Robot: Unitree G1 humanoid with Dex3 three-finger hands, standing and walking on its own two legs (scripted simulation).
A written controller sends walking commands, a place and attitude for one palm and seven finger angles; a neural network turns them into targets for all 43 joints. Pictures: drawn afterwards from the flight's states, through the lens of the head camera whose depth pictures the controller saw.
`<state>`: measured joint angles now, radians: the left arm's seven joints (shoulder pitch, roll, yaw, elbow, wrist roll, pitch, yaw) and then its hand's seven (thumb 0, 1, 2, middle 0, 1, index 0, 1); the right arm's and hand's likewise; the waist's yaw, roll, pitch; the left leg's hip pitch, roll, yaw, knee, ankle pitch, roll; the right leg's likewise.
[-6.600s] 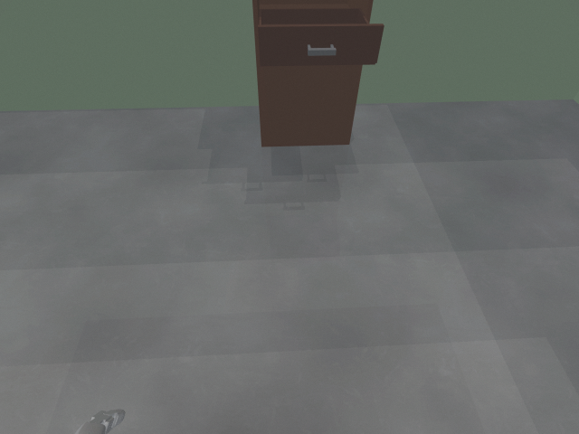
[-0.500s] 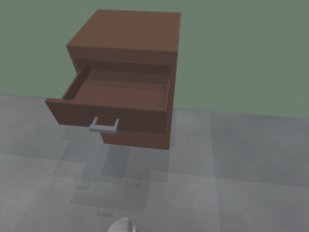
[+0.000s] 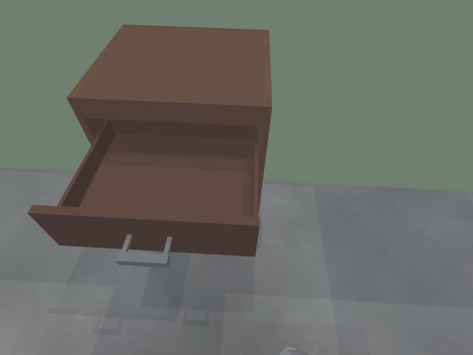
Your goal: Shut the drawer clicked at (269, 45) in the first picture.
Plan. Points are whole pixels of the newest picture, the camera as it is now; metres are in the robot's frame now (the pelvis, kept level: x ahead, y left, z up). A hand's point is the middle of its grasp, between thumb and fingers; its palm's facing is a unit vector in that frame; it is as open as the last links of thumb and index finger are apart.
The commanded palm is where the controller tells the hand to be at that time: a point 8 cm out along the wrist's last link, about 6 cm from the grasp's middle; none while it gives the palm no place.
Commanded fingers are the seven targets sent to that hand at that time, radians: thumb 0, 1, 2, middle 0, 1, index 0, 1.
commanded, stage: come to a stop and stand still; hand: left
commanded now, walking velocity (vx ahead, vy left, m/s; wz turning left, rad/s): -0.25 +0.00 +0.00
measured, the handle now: (146, 250) +0.33 +0.21 -0.09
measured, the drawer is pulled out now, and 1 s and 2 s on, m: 0.30 0.30 0.30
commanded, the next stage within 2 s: look again from close up in 1.28 s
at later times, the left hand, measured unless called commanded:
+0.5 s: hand out of the picture +0.08 +0.19 -0.17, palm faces +0.05 -0.96 -0.28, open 7.3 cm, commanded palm none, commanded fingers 0.00 0.90 0.90 -0.20 -0.30 -0.20 -0.30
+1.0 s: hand out of the picture -0.05 +0.24 -0.19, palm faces +0.06 -0.98 -0.18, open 7.4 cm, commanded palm none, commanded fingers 0.00 0.90 0.90 -0.20 -0.30 -0.20 -0.30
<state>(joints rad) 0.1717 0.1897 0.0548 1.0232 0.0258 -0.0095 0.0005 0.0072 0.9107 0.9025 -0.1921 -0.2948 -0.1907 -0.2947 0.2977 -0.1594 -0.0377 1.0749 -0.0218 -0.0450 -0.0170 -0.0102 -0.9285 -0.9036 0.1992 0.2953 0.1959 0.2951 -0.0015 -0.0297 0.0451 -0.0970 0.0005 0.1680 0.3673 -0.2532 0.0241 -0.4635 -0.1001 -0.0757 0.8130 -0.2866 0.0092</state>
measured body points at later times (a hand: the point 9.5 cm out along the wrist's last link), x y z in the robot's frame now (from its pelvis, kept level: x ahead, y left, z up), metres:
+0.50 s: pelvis +0.01 -0.01 +0.00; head +0.05 -0.02 +0.45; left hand +0.07 +0.24 -0.14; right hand +0.08 -0.25 -0.16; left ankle -0.01 +0.14 -0.70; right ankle +0.08 -0.11 -0.74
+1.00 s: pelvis -0.04 +0.07 -0.01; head -0.04 +0.08 +0.44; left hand -0.06 +0.29 -0.17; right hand -0.01 -0.17 -0.15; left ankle -0.01 +0.14 -0.74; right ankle +0.01 -0.06 -0.74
